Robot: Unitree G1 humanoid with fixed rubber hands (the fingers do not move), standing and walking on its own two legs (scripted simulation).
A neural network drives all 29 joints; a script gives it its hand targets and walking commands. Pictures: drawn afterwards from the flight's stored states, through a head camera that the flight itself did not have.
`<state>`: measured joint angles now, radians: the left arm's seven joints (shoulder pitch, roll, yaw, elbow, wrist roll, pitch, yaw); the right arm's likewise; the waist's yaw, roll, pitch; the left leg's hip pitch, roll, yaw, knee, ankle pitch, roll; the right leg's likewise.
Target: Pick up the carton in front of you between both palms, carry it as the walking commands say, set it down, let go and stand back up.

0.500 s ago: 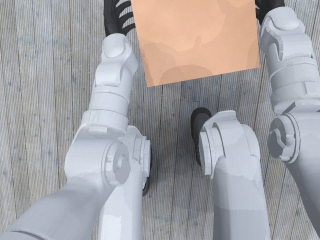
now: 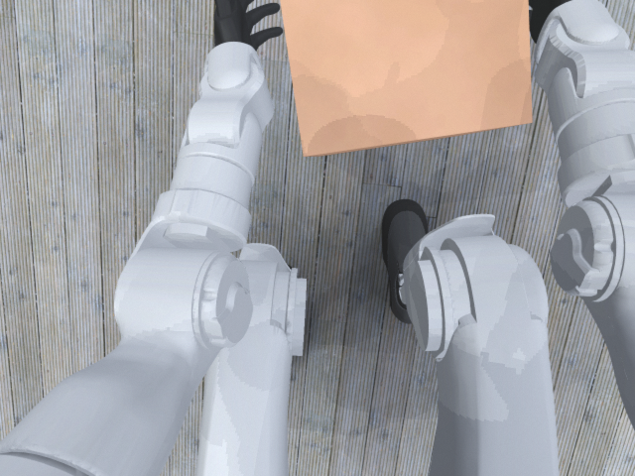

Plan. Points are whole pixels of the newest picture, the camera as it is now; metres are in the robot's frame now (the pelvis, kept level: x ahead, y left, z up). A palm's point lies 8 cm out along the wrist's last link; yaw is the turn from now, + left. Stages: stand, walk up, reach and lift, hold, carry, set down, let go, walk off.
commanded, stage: set down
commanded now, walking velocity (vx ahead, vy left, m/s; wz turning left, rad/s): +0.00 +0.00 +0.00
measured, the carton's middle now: (387, 59) +0.50 -0.14 -0.25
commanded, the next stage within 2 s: let go in 1.78 s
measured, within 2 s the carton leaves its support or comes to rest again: neither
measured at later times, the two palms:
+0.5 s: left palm (232, 41) +0.53 +0.02 -0.16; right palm (553, 14) +0.49 -0.29 -0.18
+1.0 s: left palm (198, 10) +0.53 +0.03 -0.09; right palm out of the picture +0.48 -0.34 -0.10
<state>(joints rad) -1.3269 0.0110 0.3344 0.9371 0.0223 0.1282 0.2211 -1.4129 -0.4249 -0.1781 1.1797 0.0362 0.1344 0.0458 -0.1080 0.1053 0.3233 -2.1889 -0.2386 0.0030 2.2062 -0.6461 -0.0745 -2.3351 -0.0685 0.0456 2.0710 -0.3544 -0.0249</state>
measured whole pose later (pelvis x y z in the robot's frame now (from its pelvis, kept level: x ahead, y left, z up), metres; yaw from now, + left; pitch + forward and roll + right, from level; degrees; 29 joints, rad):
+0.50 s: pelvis +0.00 +0.00 +0.00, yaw +0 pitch +34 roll +3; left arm -1.38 0.05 0.28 1.05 0.05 0.09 0.15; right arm -1.44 -0.47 -0.27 1.33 0.02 0.03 0.10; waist -0.08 0.09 0.34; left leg -2.17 -0.23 0.02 2.22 -0.66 -0.07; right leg -2.33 -0.06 0.06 2.09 -0.36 -0.02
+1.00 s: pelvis +0.00 -0.01 +0.04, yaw -2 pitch +34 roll +6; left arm -1.21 0.10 0.21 0.76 -0.08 0.18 0.22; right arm -1.29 -0.52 -0.19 0.99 0.13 0.10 0.09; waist -0.08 0.07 0.30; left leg -2.03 -0.17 0.03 2.09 -0.68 -0.07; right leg -2.22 0.00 0.07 1.97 -0.36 -0.02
